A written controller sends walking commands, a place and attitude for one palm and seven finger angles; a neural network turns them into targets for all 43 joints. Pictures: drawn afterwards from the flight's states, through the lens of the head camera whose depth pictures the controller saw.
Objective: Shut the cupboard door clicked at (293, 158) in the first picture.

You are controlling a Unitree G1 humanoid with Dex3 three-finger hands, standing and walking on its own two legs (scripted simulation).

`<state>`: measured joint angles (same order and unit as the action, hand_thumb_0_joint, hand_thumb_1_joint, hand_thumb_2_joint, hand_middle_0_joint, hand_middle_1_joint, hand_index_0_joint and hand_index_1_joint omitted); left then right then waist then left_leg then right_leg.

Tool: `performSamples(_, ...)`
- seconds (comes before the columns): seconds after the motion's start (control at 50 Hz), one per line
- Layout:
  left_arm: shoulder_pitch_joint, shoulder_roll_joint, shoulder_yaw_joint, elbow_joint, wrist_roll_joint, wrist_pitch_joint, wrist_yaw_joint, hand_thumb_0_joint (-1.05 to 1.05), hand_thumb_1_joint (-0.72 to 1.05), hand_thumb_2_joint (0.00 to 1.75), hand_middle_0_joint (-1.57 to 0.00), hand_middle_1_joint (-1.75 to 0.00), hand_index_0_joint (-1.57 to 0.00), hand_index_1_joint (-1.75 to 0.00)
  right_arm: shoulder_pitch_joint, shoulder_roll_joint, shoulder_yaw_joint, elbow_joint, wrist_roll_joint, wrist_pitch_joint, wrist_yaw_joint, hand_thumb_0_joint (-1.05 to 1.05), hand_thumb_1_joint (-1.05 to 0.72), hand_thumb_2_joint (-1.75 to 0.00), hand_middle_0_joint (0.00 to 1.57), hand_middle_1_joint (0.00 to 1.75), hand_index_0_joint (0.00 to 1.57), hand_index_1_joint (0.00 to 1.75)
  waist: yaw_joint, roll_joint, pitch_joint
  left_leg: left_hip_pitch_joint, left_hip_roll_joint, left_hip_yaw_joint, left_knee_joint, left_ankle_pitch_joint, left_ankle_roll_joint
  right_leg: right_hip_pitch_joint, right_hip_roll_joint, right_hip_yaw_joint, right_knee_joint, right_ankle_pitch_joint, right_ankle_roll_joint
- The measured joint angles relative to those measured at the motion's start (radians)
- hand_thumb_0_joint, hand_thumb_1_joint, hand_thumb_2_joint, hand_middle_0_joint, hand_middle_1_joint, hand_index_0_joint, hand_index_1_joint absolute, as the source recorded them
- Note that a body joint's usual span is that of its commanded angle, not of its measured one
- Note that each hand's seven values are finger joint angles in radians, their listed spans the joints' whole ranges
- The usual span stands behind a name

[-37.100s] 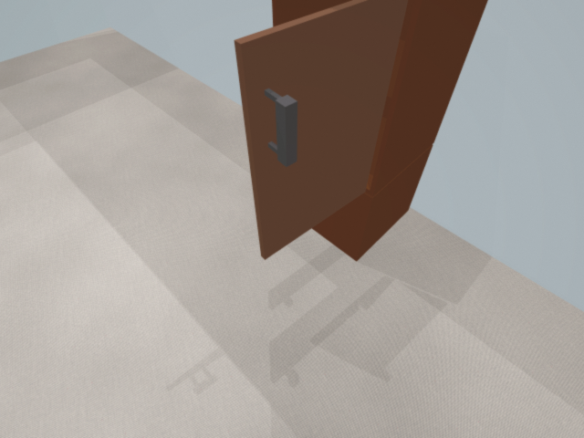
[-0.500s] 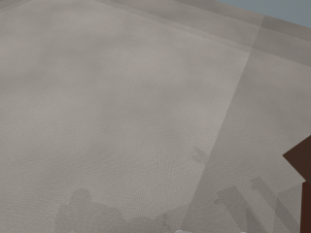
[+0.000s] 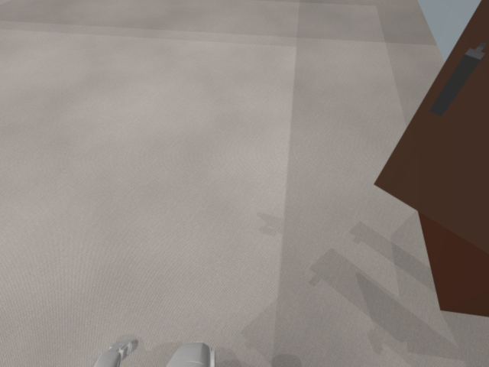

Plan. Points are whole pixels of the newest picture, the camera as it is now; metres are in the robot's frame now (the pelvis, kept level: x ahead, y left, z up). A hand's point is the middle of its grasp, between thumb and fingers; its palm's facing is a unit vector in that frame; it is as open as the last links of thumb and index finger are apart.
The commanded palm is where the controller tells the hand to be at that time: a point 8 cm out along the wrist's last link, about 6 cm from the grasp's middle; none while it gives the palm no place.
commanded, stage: turn to face it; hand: left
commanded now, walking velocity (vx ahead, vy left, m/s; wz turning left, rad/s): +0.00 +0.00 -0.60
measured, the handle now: (458, 79) +0.63 -0.41 +0.10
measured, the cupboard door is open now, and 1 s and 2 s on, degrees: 55 55 55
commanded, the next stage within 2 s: take the last steps up to it in 1.10 s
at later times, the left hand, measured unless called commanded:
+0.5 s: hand (144, 341) +0.18 +0.20 -0.16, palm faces -0.30 -0.93 -0.21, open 7.4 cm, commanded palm none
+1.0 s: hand (172, 321) +0.22 +0.16 -0.18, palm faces -0.51 -0.84 -0.20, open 7.4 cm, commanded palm none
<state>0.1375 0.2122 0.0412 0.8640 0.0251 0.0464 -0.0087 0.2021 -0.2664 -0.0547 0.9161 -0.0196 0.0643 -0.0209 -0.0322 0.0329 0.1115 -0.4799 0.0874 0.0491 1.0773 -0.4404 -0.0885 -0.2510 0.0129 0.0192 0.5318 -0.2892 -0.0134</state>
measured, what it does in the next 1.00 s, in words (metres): steps on the spot, turning right: left foot, then right foot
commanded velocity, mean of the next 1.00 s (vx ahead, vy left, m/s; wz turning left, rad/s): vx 0.00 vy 0.00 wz -0.51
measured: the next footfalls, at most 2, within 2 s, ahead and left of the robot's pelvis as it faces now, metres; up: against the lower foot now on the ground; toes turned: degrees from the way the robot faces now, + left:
left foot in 0.18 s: +0.08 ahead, +0.14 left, +0.00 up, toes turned -3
right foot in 0.58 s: +0.00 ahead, -0.11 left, +0.00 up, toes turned -26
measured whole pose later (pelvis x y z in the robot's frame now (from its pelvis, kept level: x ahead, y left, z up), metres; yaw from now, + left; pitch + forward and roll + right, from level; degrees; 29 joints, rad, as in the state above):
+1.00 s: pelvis +0.04 +0.03 +0.00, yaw -33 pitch +1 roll -1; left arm 0.18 0.24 0.07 0.92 0.02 0.08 -0.01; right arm 0.21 -0.21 -0.02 0.90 -0.03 0.01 -0.03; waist 0.00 -0.04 0.06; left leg -0.30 0.05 0.07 0.60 -0.30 0.01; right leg -0.37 0.04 0.07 0.79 -0.47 0.01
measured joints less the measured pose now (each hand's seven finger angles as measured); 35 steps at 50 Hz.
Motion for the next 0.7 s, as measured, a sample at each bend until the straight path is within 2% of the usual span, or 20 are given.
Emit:
performSamples(0.08, 0.032, 0.003, 0.003, 0.015, 0.006, 0.008, -0.004, 0.00, 0.90, 0.90, -0.20, -0.30, -0.20, -0.30, -0.024, 0.014, 0.003, -0.025, 0.003, -0.010, 0.004, 0.01, -0.91, -0.90, 0.20, 0.30, 0.20, 0.30, 0.017, -0.030, -0.009, 0.021, -0.020, -0.012, -0.149, 0.022, -0.001, -0.003, 0.005, 0.046, -0.013, 0.009, 0.009)
performSamples(0.12, 0.044, 0.008, 0.008, 0.021, 0.006, 0.011, -0.006, 0.00, 0.90, 0.90, -0.20, -0.30, -0.20, -0.30, -0.035, 0.021, 0.006, -0.035, 0.006, -0.018, 0.003, 0.01, -0.91, -0.90, 0.20, 0.30, 0.20, 0.30, 0.028, -0.044, -0.014, 0.058, -0.035, -0.014, -0.258, 0.037, 0.003, -0.013, 0.009, 0.071, 0.000, 0.004, 0.019)
performSamples(0.16, 0.057, 0.015, 0.015, 0.027, 0.003, 0.017, -0.007, 0.01, 0.90, 0.90, -0.20, -0.30, -0.21, -0.30, -0.039, 0.026, 0.012, -0.045, 0.008, -0.032, 0.001, 0.01, -0.91, -0.90, 0.20, 0.30, 0.20, 0.30, 0.034, -0.055, -0.021, 0.118, -0.048, -0.011, -0.404, 0.104, 0.010, -0.029, 0.017, 0.095, 0.030, -0.012, 0.033)
performSamples(0.18, 0.064, 0.019, 0.018, 0.028, -0.001, 0.023, -0.007, 0.01, 0.90, 0.90, -0.20, -0.30, -0.21, -0.30, -0.036, 0.026, 0.016, -0.050, 0.007, -0.043, -0.001, 0.01, -0.91, -0.90, 0.20, 0.30, 0.20, 0.30, 0.035, -0.055, -0.030, 0.145, -0.048, -0.009, -0.473, 0.143, 0.042, -0.045, 0.026, 0.104, 0.056, -0.025, 0.040)
performSamples(0.2, 0.062, 0.027, 0.024, 0.032, -0.005, 0.029, -0.007, 0.01, 0.90, 0.90, -0.20, -0.30, -0.20, -0.30, -0.037, 0.033, 0.019, -0.051, 0.002, -0.050, -0.003, 0.01, -0.91, -0.90, 0.20, 0.30, 0.20, 0.30, 0.038, -0.068, -0.030, 0.144, -0.049, 0.004, -0.470, 0.149, 0.078, -0.070, 0.027, 0.108, 0.114, -0.089, 0.038)
performSamples(0.24, 0.057, 0.041, 0.031, 0.038, -0.003, 0.040, -0.009, 0.01, 0.90, 0.90, -0.20, -0.30, -0.20, -0.30, -0.034, 0.045, 0.032, -0.055, -0.007, -0.059, -0.004, 0.01, -0.91, -0.90, 0.20, 0.30, 0.20, 0.30, 0.046, -0.075, -0.024, 0.152, -0.032, 0.030, -0.457, 0.133, 0.107, -0.137, 0.034, 0.075, 0.312, -0.210, 0.039)
performSamples(0.3, 0.047, 0.056, 0.043, 0.040, 0.000, 0.043, -0.022, 0.01, 0.90, 0.90, -0.20, -0.29, -0.20, -0.30, -0.017, 0.059, 0.044, -0.058, -0.015, -0.059, -0.007, 0.00, -0.91, -0.90, 0.20, 0.30, 0.20, 0.30, 0.051, -0.073, -0.015, 0.198, -0.006, 0.060, -0.511, 0.146, 0.106, -0.206, 0.017, 0.009, 0.535, -0.207, 0.054)
performSamples(0.36, 0.040, 0.059, 0.046, 0.035, -0.002, 0.044, -0.031, 0.01, 0.91, 0.90, -0.20, -0.29, -0.20, -0.30, -0.004, 0.063, 0.044, -0.051, -0.015, -0.056, -0.009, 0.00, -0.91, -0.90, 0.21, 0.30, 0.20, 0.30, 0.054, -0.060, -0.011, 0.238, 0.018, 0.094, -0.563, 0.167, 0.104, -0.214, -0.012, -0.038, 0.552, -0.179, 0.067)
performSamples(0.42, 0.027, 0.056, 0.044, 0.032, -0.002, 0.046, -0.035, 0.01, 0.91, 0.90, -0.20, -0.29, -0.20, -0.30, 0.010, 0.061, 0.039, -0.039, -0.014, -0.056, -0.007, 0.01, -0.91, -0.90, 0.21, 0.30, 0.20, 0.30, 0.047, -0.044, -0.010, 0.261, 0.038, 0.131, -0.580, 0.167, 0.099, -0.186, -0.032, -0.062, 0.463, -0.166, 0.069)
performSamples(0.52, -0.005, 0.043, 0.035, 0.023, 0.000, 0.042, -0.036, 0.01, 0.91, 0.90, -0.20, -0.29, -0.20, -0.30, 0.031, 0.040, 0.022, -0.016, -0.015, -0.047, 0.001, 0.01, -0.91, -0.90, 0.21, 0.30, 0.20, 0.30, 0.022, -0.013, -0.010, 0.264, 0.072, 0.188, -0.531, 0.131, 0.079, -0.103, -0.037, -0.092, 0.259, -0.144, 0.049)
performSamples(0.56, -0.012, 0.040, 0.029, 0.012, 0.000, 0.031, -0.037, 0.01, 0.91, 0.90, -0.20, -0.29, -0.20, -0.30, 0.045, 0.027, 0.014, -0.007, -0.012, -0.040, 0.005, 0.01, -0.91, -0.90, 0.21, 0.30, 0.20, 0.30, 0.017, -0.002, -0.015, 0.249, 0.087, 0.206, -0.477, 0.101, 0.064, -0.041, -0.032, -0.105, 0.121, -0.057, 0.032)
performSamples(0.58, -0.009, 0.045, 0.025, 0.003, 0.002, 0.019, -0.036, 0.01, 0.91, 0.90, -0.20, -0.29, -0.20, -0.30, 0.056, 0.022, 0.010, -0.005, -0.008, -0.036, 0.008, 0.01, -0.91, -0.90, 0.21, 0.30, 0.20, 0.30, 0.017, -0.008, -0.026, 0.229, 0.089, 0.215, -0.431, 0.078, 0.056, -0.011, -0.037, -0.096, 0.049, -0.006, 0.010)
performSamples(0.6, -0.014, 0.037, 0.023, 0.004, 0.002, 0.006, -0.030, 0.01, 0.91, 0.90, -0.20, -0.29, -0.20, -0.30, 0.052, 0.009, 0.005, 0.003, -0.005, -0.026, 0.009, 0.01, -0.91, -0.90, 0.21, 0.30, 0.20, 0.30, 0.016, 0.008, -0.024, 0.197, 0.091, 0.185, -0.354, 0.008, 0.043, -0.021, -0.027, -0.092, 0.062, -0.013, -0.003)
performSamples(0.64, -0.014, 0.019, 0.014, 0.005, -0.001, -0.009, -0.016, 0.00, 0.91, 0.90, -0.20, -0.29, -0.20, -0.30, 0.033, -0.012, -0.002, 0.016, -0.002, 0.000, 0.002, 0.01, -0.91, -0.90, 0.21, 0.30, 0.20, 0.30, 0.013, 0.032, -0.015, 0.117, 0.055, 0.088, -0.164, -0.084, 0.029, -0.035, -0.013, -0.078, 0.089, -0.038, -0.010)
performSamples(0.7, 0.004, 0.007, 0.008, 0.010, -0.002, -0.009, -0.002, 0.00, 0.90, 0.90, -0.20, -0.29, -0.20, -0.30, 0.009, -0.017, -0.006, 0.020, -0.001, 0.007, -0.001, 0.01, -0.91, -0.90, 0.20, 0.30, 0.20, 0.30, 0.012, 0.025, -0.015, 0.029, 0.009, 0.023, 0.005, -0.040, 0.013, -0.021, -0.004, -0.042, 0.040, -0.012, -0.007)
